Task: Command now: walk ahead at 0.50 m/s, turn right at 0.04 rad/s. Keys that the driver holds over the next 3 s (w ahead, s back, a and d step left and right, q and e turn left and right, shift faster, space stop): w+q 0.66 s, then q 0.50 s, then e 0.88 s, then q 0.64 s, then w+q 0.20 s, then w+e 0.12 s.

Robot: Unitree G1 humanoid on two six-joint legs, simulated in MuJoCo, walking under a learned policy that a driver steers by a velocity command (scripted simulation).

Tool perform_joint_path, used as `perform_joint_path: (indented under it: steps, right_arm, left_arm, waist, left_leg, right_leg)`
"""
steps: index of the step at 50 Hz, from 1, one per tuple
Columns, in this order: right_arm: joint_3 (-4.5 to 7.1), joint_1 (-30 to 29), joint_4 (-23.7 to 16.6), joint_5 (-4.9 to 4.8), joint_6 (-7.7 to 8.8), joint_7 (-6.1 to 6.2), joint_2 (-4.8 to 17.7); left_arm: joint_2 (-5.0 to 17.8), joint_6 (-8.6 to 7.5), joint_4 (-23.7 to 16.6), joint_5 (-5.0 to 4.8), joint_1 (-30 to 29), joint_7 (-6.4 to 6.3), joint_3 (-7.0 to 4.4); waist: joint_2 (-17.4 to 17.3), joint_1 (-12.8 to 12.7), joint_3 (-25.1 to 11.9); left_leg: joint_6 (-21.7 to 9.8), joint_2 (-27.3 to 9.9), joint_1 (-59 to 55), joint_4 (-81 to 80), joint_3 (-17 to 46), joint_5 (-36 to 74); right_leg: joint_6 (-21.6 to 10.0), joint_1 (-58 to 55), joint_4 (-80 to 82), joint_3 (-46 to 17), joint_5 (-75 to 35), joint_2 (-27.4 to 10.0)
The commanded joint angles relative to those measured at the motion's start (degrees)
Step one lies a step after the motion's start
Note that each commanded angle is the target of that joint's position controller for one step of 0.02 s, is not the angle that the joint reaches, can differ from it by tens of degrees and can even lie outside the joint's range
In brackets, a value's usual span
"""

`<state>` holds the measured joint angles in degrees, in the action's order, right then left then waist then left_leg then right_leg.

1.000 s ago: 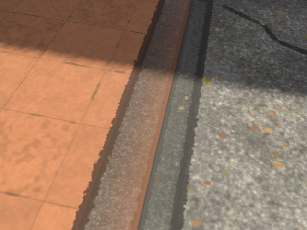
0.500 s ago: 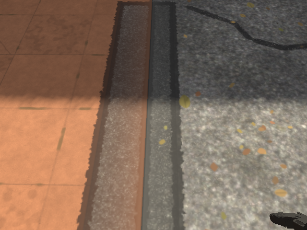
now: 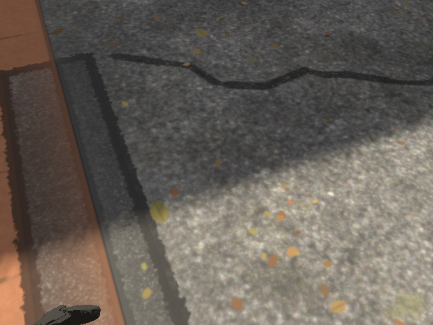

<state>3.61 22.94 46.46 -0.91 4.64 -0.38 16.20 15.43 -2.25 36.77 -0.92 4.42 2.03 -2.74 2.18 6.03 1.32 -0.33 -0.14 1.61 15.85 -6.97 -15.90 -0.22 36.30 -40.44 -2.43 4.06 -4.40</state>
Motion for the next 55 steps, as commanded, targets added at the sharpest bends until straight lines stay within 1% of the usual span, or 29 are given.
perform_joint_path:
  steps: [1, 3, 5, 6, 7, 8, 9, 11, 13, 16, 20, 26, 28, 29, 30, 31, 32, 33, 34, 35, 36, 37, 39, 42, 45, 49, 53, 54, 55]
  right_arm:
    - [2.47, -0.4, -2.0, -1.01, 0.01, 0.02, 10.9]
    - [2.74, -0.7, -1.3, -1.28, -0.66, 0.21, 12.1]
    - [2.01, -1.4, -1.0, -1.3, -0.82, 0.49, 10.7]
    - [0.36, -1.9, -2.8, 0.41, -0.48, 0.51, 6.7]
    - [-1.45, 4.7, -4.1, -0.01, 0.44, 0.37, 0.5]
    - [0.23, 1.1, -3.2, -1.48, 0.94, 0.33, 7.0]
    - [1.01, -3.1, -4.7, -2.12, 0.97, 0.29, 8.9]
    - [1.23, -5.9, -5.0, -0.68, 0.18, 0.64, 7.7]
    - [1.13, -3.5, -4.2, -0.93, -1.42, 0.46, 5.4]
    - [0.91, -5.6, -5.3, -0.67, -2.73, 0.5, 3.6]
    - [0.26, -11.6, -7.3, -0.41, -2.49, -0.7, 2.3]
    - [-0.08, -21.3, -12.1, -0.31, -2.59, -2.83, 2.8]
    - [0.65, -20.5, -13.1, -0.15, -2.82, -3.17, 4.2]
    - [1.41, -17.5, -12.8, -0.13, -3.05, -3.13, 5.5]
    - [2.75, -10.4, -11.2, -0.29, -3.21, -2.89, 7.6]
    - [4.82, -0.8, -8.6, -0.45, -3.57, -2.0, 11.3]
    - [6.47, 2.1, -7.9, -0.79, -3.81, -0.86, 18.5]
    - [5.56, 1.3, -10.5, -0.61, -2.74, -1.36, 18.1]
    - [4.18, -0.3, -10.7, 0.13, -1.86, -1.91, 13.7]
    - [3.67, -3.2, -10.8, 0.51, -1.29, -1.86, 12.2]
    - [3.11, -7.3, -11.4, 0.34, -1.18, -1.69, 10.3]
    - [2.65, -10.1, -12.2, 0.65, -1.28, -1.33, 8.6]
    - [2.58, -11.9, -12.9, 1.24, -1.49, -0.8, 8.5]
    - [3.21, -10.8, -11.9, 0.83, -1.93, 0.5, 10.4]
    - [3.23, -10.1, -11.4, -0.11, -3.58, 1.77, 10.3]
    - [3.27, -8.9, -11.0, 0.0, -5.19, 2.51, 10.3]
    - [2.87, -12.0, -12.3, -0.13, -5.59, 2.68, 9.0]
    - [2.43, -12.4, -13.0, -0.01, -5.45, 2.63, 7.6]
    - [1.41, -10.6, -13.9, 1.08, -5.19, 2.57, 4.3]
  left_arm:
    - [2.7, -1.83, -5.7, -0.36, -6.9, 0.76, -0.35]
    - [4.7, -2.37, -5.4, -0.34, -4.9, 0.87, -1.2]
    - [9.0, -2.51, -1.5, 0.45, 8.3, 0.02, -3.6]
    - [13.7, -2.16, 0.1, 1.5, 19.1, -0.98, -4.99]
    - [17.2, -1.83, 0.3, 2.14, 20.1, -1.24, -5.19]
    - [11.8, -1.85, 0.5, 1.6, 19.8, -1.22, -4.02]
    - [9.3, -2.02, 1.0, 0.85, 16.7, -1.24, -3.05]
    - [5.1, -2.52, 1.4, 0.91, 10.1, -0.85, -1.86]
    - [3.8, -3.51, 2.1, 1.56, 7.3, -0.77, -1.87]
    - [5.3, -4.57, 4.0, 1.78, 6.7, -1.31, -2.63]
    - [7.3, -4.25, 5.7, 1.67, 7.8, -2.24, -3.24]
    - [10.8, -2.46, 8.5, -0.01, 12.4, -2.66, -4.43]
    - [12.4, -1.62, 8.7, -0.46, 12.1, -2.83, -4.87]
    - [13.4, -1.15, 8.6, -0.73, 11.7, -2.99, -5.11]
    - [13.6, -0.61, 8.4, -1.03, 10.9, -3.1, -5.1]
    - [12.2, -0.62, 8.1, -0.75, 11.4, -3.31, -4.44]
    - [5.4, -1.37, 5.5, 1.86, 15.9, -3.03, -2.3]
    - [4.2, -3.59, 4.0, 1.31, 15.0, -2.37, -1.07]
    - [9.4, -4.89, 2.4, -1.15, 7.2, -1.86, -2.38]
    - [8.9, -5.52, 1.6, -1.5, 5.3, -1.96, -2.09]
    - [8.6, -5.46, 2.5, -0.04, 5.9, -2.6, -2.14]
    - [9.5, -4.82, 3.1, 1.16, 7.0, -3.02, -2.68]
    - [8.7, -2.94, 3.4, 1.7, 8.6, -3.17, -2.77]
    - [6.1, -1.53, 3.0, 2.03, 7.2, -3.64, -1.88]
    - [5.1, -1.22, 2.0, 1.76, 2.4, -3.31, -1.18]
    - [6.1, -1.13, 0.8, 1.14, -2.8, -2.34, -1.25]
    - [8.1, -2.21, 1.0, 1.29, 0.2, -1.99, -2.44]
    - [9.2, -2.68, 1.2, 1.82, 2.2, -2.24, -2.81]
    - [12.6, -2.58, 0.8, 2.79, 4.5, -2.92, -3.43]
  waist:
    - [-6.9, -1.4, 2.8]
    - [-8.0, -3.9, 1.7]
    - [-7.1, -11.1, -6.8]
    - [-0.7, -15.3, -16.2]
    - [13.3, -11.3, -23.7]
    - [7.8, -13.8, -20.7]
    - [7.0, -12.8, -12.1]
    - [4.4, -9.0, -5.0]
    - [4.9, -6.0, -3.2]
    - [1.8, -4.9, -0.2]
    - [0.9, -6.5, 1.7]
    - [-0.1, -9.7, 4.6]
    - [1.2, -8.1, 2.7]
    - [2.3, -6.1, 0.2]
    - [1.9, -1.8, -3.7]
    - [-0.1, 2.8, -8.8]
    - [-15.2, -0.6, -13.1]
    - [-15.7, -1.5, -23.2]
    - [-8.6, 1.1, -18.1]
    - [-7.0, -0.8, -11.4]
    - [-3.0, -3.7, -7.3]
    - [-3.5, -5.7, -6.0]
    - [-4.1, -7.8, -6.1]
    - [-4.6, -8.0, -6.6]
    - [-7.0, -6.3, -7.9]
    - [-8.5, -4.3, -7.6]
    - [-10.6, -7.0, -6.4]
    - [-9.2, -8.0, -7.4]
    - [-0.1, -7.2, -12.0]
  left_leg:
    - [-10.1, -14.9, 1.3, -4.8, 10.7, 19.1]
    - [-9.1, -15.6, -0.4, -1.1, 11.7, 24.5]
    - [-6.0, -11.2, 4.7, 14.2, 7.9, 35.0]
    - [-3.2, -7.7, 17.2, 32.6, 5.5, 18.0]
    - [-0.3, 0.9, 36.2, 50.9, 8.2, -17.7]
    - [-0.2, -1.2, 41.7, 57.4, 14.3, -17.3]
    - [-0.6, -3.5, 44.9, 58.1, 13.1, -12.4]
    - [-0.2, -6.9, 41.3, 53.8, 12.2, -4.2]
    - [0.4, -8.1, 35.8, 52.0, 12.8, -0.4]
    - [1.5, -8.3, 37.4, 48.2, 13.4, 4.0]
    - [1.2, -7.6, 37.3, 34.7, 11.3, 15.9]
    - [-2.3, -6.1, 38.0, 22.6, 6.3, 14.0]
    - [-4.4, -3.2, 33.9, 21.5, 3.3, 8.4]
    - [-5.7, -0.9, 29.0, 21.7, 1.4, 5.3]
    - [-7.3, 2.1, 19.5, 19.6, -0.3, 5.4]
    - [-9.5, 3.8, 3.8, 17.3, 1.6, 8.2]
    - [-17.2, -10.4, -15.9, 15.2, 27.0, 6.7]
    - [-25.3, -19.0, -24.3, 3.4, 55.5, -5.5]
    - [-21.4, -18.7, -21.0, 0.2, 50.4, -0.3]
    - [-19.5, -16.8, -13.2, 1.5, 41.7, 9.7]
    - [-17.4, -14.1, -4.6, 2.9, 33.8, 21.6]
    - [-16.3, -12.3, 2.1, 3.2, 28.3, 30.8]
    - [-16.1, -10.3, 9.0, 2.5, 24.1, 40.5]
    - [-15.3, -7.7, 12.3, 3.2, 19.8, 46.9]
    - [-12.3, -5.2, 12.5, 5.3, 18.9, 40.9]
    - [-10.7, -6.0, 10.5, 8.1, 24.3, 31.1]
    - [-8.6, -4.9, 8.4, 14.3, 31.5, 22.9]
    - [-6.4, -2.1, 10.6, 18.7, 30.5, 18.0]
    - [-3.3, 3.2, 17.0, 31.4, 23.9, 1.5]
  right_leg:
    - [-1.0, -3.0, 6.5, 2.5, 0.3, 1.7]
    - [-2.4, -8.2, 10.3, 2.9, 2.7, 3.1]
    - [-5.2, -29.7, 13.2, 3.9, -0.4, 4.6]
    - [-9.1, -47.6, 10.9, -8.6, -2.4, -7.6]
    - [-17.2, -61.1, 16.8, -33.2, 7.4, -20.6]
    - [-16.5, -56.7, 20.9, -34.7, 14.7, -19.3]
    - [-14.3, -50.2, 22.2, -25.8, 13.9, -17.3]
    - [-12.1, -37.3, 25.9, -15.1, 7.4, -12.6]
    - [-11.5, -30.5, 29.9, -8.8, 2.5, -11.1]
    - [-11.7, -27.9, 32.6, -1.7, -5.4, -11.4]
    - [-10.0, -29.1, 33.2, 6.9, -7.6, -9.6]
    - [-7.9, -38.3, 30.4, 11.7, -10.4, -12.6]
    - [-6.7, -41.0, 24.6, 13.4, -25.2, -12.8]
    - [-6.0, -41.6, 18.9, 14.2, -35.1, -12.5]
    - [-4.8, -39.9, 8.7, 15.7, -40.9, -11.0]
    - [-2.5, -31.7, -5.4, 16.6, -35.5, -8.6]
    - [1.4, -8.0, -27.7, 16.0, 5.5, -1.4]
    - [2.4, 4.2, -39.4, 1.6, 31.0, 7.1]
    - [1.3, 9.7, -41.1, -3.0, 27.2, 4.2]
    - [0.5, 9.8, -37.8, -2.4, 22.9, 2.2]
    - [0.7, 6.7, -33.4, -2.1, 19.8, -0.2]
    - [1.2, 2.0, -29.9, -2.2, 18.2, -1.7]
    - [2.5, -3.3, -26.6, -1.5, 16.6, -1.5]
    - [4.7, -4.1, -17.8, -0.3, 11.0, 1.0]
    - [5.5, -6.3, -6.6, -0.5, 2.0, 3.5]
    - [5.3, -8.3, 3.1, -2.1, -0.6, 5.8]
    - [2.4, -14.2, 14.3, -3.1, -0.2, 6.1]
    - [0.5, -20.8, 18.4, -4.4, -9.1, 2.7]
    - [-4.0, -31.9, 17.5, -13.9, -26.6, -8.9]
